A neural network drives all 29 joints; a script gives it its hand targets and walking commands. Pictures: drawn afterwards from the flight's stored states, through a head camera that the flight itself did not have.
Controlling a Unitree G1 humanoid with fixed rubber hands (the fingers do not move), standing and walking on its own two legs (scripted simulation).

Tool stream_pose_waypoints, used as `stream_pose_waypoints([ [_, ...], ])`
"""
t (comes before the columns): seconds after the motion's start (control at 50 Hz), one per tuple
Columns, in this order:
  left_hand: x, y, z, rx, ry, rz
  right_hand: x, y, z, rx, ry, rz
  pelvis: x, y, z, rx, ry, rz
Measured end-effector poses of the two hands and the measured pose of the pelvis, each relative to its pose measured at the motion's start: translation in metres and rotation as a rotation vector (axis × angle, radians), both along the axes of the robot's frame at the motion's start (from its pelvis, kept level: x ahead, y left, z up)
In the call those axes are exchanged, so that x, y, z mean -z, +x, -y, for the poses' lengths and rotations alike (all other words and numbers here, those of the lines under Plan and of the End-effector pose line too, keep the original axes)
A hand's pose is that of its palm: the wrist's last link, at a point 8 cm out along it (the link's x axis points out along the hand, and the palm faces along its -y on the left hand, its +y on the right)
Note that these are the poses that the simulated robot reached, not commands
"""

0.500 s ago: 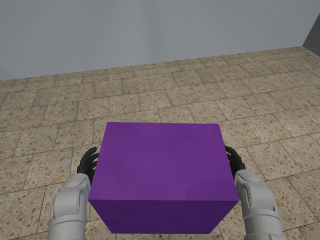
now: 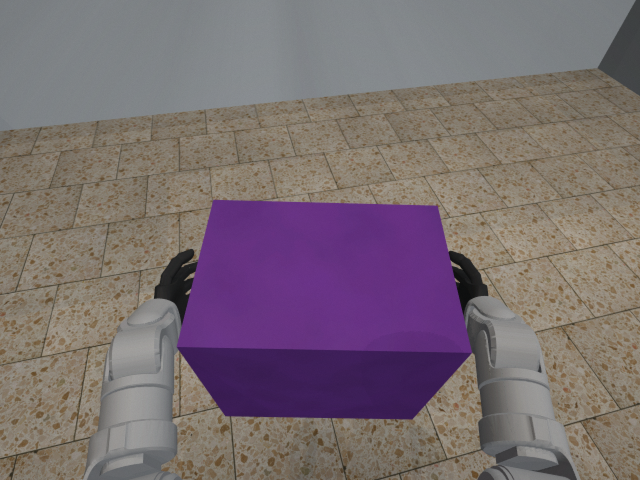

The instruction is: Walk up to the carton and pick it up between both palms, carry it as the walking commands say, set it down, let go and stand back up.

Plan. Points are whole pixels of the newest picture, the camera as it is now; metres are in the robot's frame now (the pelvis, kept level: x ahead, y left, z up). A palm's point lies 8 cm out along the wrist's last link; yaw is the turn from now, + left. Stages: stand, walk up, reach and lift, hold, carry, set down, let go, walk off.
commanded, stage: reach and lift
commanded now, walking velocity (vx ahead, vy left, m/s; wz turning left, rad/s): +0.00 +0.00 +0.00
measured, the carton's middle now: (322, 320) +0.33 +0.00 -0.02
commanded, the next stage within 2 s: hold in 0.68 s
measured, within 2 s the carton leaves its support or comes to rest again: neither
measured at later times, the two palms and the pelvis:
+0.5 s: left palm (185, 332) +0.28 +0.17 +0.04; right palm (494, 334) +0.28 -0.22 +0.03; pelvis +0.02 -0.01 +0.00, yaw -1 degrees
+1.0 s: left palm (169, 321) +0.30 +0.20 +0.04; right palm (473, 318) +0.30 -0.19 +0.03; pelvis -0.01 -0.02 +0.00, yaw +0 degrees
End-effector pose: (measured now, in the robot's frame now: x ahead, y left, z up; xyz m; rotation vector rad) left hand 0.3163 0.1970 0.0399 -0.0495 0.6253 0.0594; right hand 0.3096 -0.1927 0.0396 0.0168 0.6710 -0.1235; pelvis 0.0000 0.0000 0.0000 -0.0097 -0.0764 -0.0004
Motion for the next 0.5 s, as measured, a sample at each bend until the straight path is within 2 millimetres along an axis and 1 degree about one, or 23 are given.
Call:
stream_pose_waypoints([
  [0.1, -0.005, 0.002, 0.003, -0.006, 0.002, 0.001, 0.000, -0.004, 0.002, 0.001, 0.017, 0.005, -0.002, 0.018, -0.009, 0.007, 0.000, -0.011],
  [0.18, -0.005, -0.002, 0.008, -0.011, 0.001, -0.008, 0.006, -0.015, 0.007, 0.011, 0.029, -0.003, -0.003, 0.032, -0.013, 0.014, -0.001, -0.004],
  [0.26, -0.001, -0.010, 0.015, -0.007, 0.001, -0.032, 0.014, -0.029, 0.013, 0.023, 0.040, -0.025, -0.004, 0.039, -0.011, 0.016, 0.001, 0.013],
  [0.32, 0.004, -0.017, 0.020, -0.008, -0.001, -0.051, 0.020, -0.038, 0.019, 0.027, 0.041, -0.044, -0.003, 0.040, -0.008, 0.018, 0.002, 0.023],
  [0.38, 0.006, -0.024, 0.024, -0.013, 0.004, -0.055, 0.021, -0.042, 0.023, 0.013, 0.032, -0.048, -0.003, 0.037, -0.003, 0.021, 0.003, 0.029],
  [0.44, 0.005, -0.030, 0.026, -0.028, 0.007, -0.042, 0.019, -0.040, 0.024, -0.011, 0.022, -0.037, -0.003, 0.031, 0.004, 0.022, 0.005, 0.031],
  [0.5, 0.001, -0.035, 0.024, -0.048, 0.009, -0.018, 0.012, -0.034, 0.023, -0.040, 0.009, -0.013, -0.002, 0.023, 0.011, 0.021, 0.008, 0.033],
])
